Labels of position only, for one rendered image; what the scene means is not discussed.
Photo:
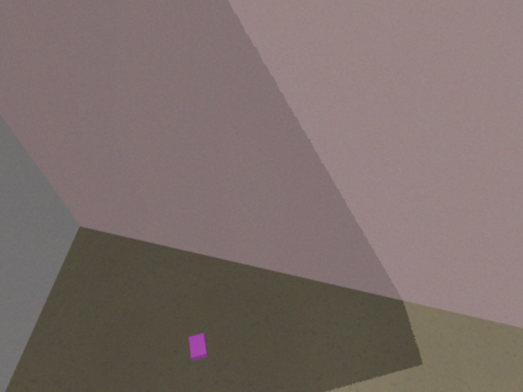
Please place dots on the small box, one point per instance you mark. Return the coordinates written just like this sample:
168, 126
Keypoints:
198, 346

